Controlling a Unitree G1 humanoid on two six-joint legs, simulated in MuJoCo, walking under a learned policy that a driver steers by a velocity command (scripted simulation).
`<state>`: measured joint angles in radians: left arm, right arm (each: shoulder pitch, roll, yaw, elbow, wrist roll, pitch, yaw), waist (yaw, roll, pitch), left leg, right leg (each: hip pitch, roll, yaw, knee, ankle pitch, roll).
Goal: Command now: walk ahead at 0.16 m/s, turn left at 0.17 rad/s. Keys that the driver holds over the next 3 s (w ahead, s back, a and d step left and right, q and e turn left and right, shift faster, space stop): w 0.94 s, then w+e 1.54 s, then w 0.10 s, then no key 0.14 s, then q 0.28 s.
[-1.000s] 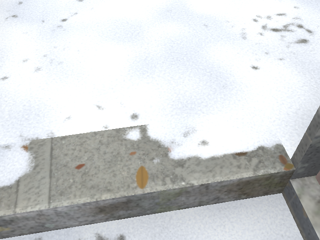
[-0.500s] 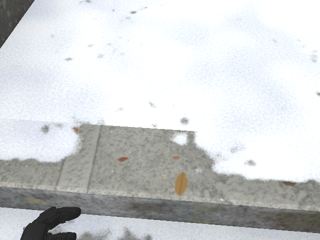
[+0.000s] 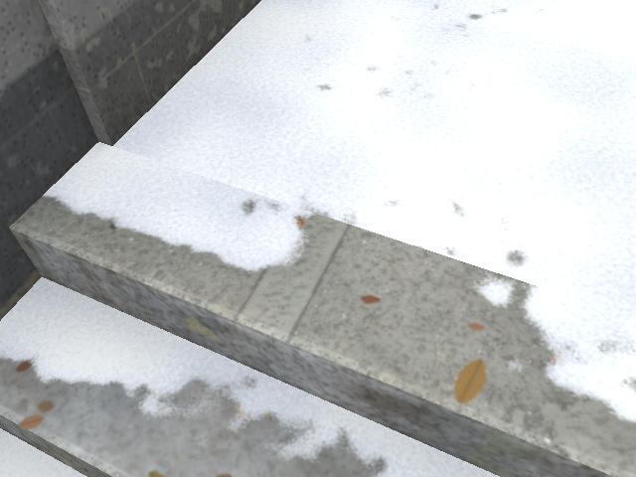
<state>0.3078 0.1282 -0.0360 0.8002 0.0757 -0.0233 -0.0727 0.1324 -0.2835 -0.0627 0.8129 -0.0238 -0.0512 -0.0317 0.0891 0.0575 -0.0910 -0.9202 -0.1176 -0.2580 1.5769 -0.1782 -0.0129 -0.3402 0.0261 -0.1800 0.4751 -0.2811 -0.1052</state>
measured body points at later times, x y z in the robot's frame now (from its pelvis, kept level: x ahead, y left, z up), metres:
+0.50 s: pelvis +0.23 +0.14 +0.01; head +0.28 +0.13 +0.46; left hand +0.12 +0.34 -0.12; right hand +0.50 -0.01 -0.06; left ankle +0.40 +0.25 -0.57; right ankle +0.01 -0.06 -0.67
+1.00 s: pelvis +0.47 +0.20 +0.18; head +0.48 +0.22 +0.63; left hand +0.66 +0.37 +0.06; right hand +0.40 +0.01 +0.03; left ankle +0.40 +0.25 -0.56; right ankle +0.60 +0.07 -0.27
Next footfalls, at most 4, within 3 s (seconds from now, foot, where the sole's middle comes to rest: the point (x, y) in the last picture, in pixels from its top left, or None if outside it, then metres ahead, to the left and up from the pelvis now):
0.44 left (230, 463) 0.44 0.26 -0.60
1.18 right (341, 264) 0.77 0.08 -0.43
1.64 left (275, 140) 1.12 0.25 -0.43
2.22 right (432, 120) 1.20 -0.11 -0.43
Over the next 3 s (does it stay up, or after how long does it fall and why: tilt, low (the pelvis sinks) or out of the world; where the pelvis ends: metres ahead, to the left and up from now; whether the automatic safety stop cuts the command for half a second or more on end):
stays up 1.38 -0.14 0.34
